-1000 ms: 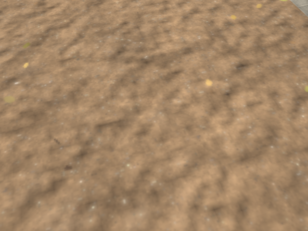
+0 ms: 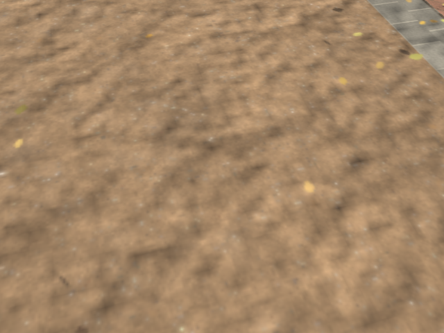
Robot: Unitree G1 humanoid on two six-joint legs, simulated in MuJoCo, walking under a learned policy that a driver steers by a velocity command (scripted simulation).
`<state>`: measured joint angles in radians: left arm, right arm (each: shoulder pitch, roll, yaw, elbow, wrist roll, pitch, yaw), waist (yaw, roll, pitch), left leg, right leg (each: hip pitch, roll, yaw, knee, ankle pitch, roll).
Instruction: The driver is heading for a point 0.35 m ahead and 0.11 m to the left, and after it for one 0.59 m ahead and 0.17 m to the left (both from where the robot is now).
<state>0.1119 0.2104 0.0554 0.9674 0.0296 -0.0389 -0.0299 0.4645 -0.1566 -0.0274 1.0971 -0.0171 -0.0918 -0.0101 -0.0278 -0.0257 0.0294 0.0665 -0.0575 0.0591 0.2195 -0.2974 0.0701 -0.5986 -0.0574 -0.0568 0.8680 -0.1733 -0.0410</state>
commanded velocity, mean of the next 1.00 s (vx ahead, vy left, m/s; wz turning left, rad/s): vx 0.23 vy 0.00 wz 0.38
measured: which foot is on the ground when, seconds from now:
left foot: down 0.00-0.18, up 0.20-0.64, down 0.66-1.00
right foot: up 0.00-0.14, down 0.16-0.66, up 0.68-1.00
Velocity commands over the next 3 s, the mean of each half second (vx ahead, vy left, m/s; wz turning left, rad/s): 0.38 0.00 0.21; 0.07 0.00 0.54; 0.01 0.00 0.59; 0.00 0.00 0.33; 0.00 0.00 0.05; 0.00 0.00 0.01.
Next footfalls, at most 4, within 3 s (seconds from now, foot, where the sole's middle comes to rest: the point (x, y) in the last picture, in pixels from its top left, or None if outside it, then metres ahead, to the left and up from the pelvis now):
0.16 right None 0.28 -0.09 -0.78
0.66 left None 0.41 0.08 -0.78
1.18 right None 0.43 -0.11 -0.78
1.64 left None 0.28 0.05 -0.78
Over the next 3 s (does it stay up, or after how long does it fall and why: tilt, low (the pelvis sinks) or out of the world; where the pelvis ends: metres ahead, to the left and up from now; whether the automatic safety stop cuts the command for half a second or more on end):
stays up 0.35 -0.04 0.00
